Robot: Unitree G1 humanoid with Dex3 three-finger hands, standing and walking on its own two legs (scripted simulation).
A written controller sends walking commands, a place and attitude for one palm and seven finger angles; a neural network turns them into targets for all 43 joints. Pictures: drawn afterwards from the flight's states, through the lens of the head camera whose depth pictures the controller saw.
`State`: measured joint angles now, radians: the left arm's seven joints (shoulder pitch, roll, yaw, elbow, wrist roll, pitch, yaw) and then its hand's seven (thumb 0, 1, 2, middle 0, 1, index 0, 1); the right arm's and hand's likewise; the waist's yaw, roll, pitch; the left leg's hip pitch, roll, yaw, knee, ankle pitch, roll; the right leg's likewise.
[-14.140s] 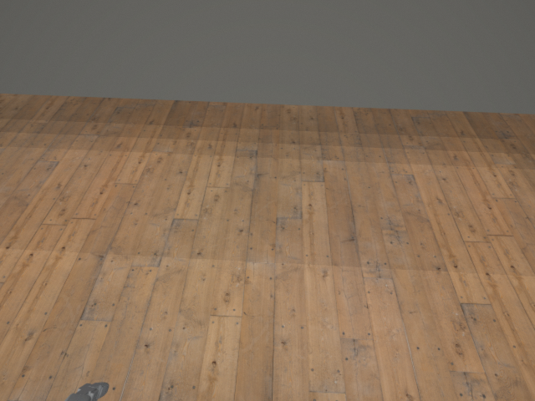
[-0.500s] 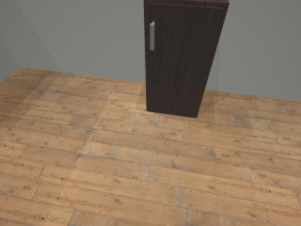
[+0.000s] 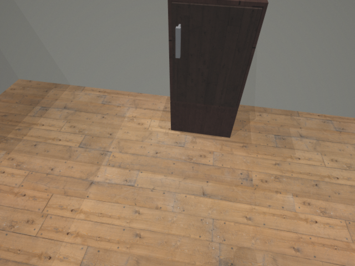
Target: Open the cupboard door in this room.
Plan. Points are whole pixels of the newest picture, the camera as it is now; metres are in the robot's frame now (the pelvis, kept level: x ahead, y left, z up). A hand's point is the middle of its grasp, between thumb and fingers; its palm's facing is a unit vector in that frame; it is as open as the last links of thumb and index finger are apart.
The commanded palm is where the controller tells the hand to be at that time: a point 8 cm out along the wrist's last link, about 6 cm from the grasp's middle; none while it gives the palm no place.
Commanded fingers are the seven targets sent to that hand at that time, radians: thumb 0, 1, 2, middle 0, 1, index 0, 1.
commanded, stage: walk to a spot facing it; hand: left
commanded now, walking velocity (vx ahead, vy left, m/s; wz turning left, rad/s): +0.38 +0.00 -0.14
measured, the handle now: (178, 41) +1.16 +0.06 -0.03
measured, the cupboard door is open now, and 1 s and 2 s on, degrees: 0 0 0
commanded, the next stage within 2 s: take the last steps up to it in 0.52 s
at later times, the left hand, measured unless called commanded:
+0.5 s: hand (117, 240) +0.22 +0.19 -0.18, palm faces -0.11 -0.98 -0.19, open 7.3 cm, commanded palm none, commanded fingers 0.00 0.90 0.90 -0.20 -0.30 -0.20 -0.30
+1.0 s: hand (143, 197) +0.35 +0.13 -0.17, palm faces -0.06 -0.98 -0.20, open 7.3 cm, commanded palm none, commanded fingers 0.00 0.90 0.90 -0.20 -0.30 -0.20 -0.30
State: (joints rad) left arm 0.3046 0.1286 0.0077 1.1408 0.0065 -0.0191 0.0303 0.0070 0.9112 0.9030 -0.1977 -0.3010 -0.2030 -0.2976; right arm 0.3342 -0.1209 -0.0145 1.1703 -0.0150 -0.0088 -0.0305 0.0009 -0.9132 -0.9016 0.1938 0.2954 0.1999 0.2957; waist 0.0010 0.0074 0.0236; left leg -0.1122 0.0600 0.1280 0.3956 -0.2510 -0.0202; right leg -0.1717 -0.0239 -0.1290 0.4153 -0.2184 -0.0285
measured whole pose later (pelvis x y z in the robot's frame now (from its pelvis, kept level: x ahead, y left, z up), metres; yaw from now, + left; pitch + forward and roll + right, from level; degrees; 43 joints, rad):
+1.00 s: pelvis +0.32 -0.05 +0.00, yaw -8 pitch -1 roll +0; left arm 0.29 0.16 0.04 1.09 0.02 -0.08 0.00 0.00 0.93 0.90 -0.20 -0.30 -0.20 -0.30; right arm 0.13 -0.19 -0.06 1.02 -0.03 -0.01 0.01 0.00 -0.92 -0.90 0.19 0.29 0.20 0.30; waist 0.03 0.03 0.03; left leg -0.51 0.13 0.06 0.85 -0.22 -0.05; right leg -0.15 0.03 -0.16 0.37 -0.22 -0.08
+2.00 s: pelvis +0.57 -0.08 +0.00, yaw -9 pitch -1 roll +2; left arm 0.15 0.16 0.04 1.01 0.02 0.00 0.03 0.00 0.92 0.90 -0.20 -0.30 -0.21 -0.30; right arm 0.13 -0.23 -0.07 1.02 -0.02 0.07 -0.01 0.00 -0.92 -0.90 0.19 0.30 0.20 0.30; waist 0.02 0.04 0.10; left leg -0.47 0.03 0.01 1.04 -0.39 -0.07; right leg -0.30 -0.07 -0.15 0.49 -0.18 -0.04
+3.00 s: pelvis +0.55 -0.02 -0.01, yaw -10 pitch -3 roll +1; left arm 0.26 0.21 0.01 1.02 0.01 0.00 0.02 0.01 0.91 0.90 -0.20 -0.30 -0.21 -0.30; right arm 0.28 -0.23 -0.03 1.05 -0.01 0.00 -0.01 0.00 -0.91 -0.90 0.20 0.30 0.20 0.30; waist -0.01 0.01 0.02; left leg -0.17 -0.01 0.05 0.47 -0.26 0.02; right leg -0.28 -0.05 -0.02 0.47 -0.14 0.01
